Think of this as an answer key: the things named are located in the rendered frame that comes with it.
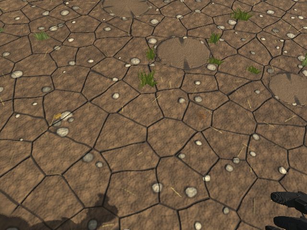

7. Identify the robot right hand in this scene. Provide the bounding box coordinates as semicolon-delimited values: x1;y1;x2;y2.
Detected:
265;191;307;230

